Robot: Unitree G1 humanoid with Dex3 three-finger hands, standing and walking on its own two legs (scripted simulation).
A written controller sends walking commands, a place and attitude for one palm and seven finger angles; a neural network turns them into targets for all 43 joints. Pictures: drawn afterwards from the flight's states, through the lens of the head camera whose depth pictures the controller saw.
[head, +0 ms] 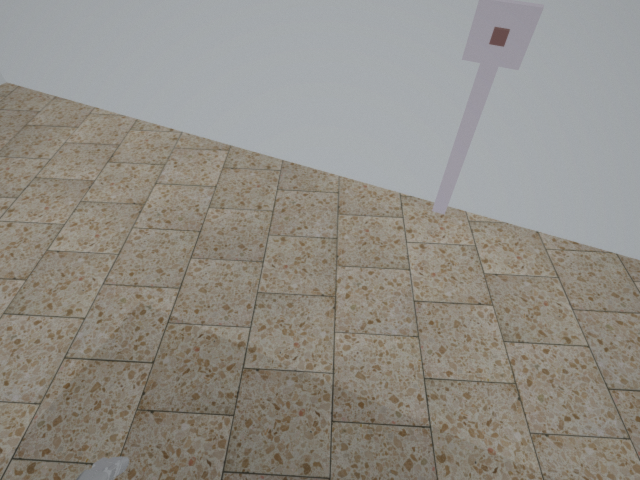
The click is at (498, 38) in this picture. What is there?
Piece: button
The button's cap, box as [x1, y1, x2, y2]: [489, 27, 509, 46]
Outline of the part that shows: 495,27 489,43 503,46 509,29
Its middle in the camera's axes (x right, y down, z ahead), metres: +0.55 -0.62 +1.19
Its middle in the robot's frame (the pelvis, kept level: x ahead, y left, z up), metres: +1.33 -0.48 +0.02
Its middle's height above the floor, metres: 0.79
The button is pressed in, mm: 0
